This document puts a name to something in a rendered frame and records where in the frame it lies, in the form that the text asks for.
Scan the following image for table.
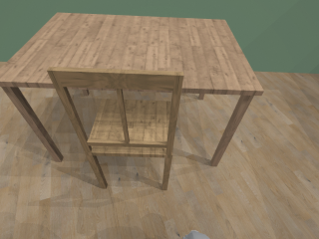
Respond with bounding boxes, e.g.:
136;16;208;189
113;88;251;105
0;12;264;167

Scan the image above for chair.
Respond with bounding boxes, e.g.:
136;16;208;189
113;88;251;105
47;67;184;190

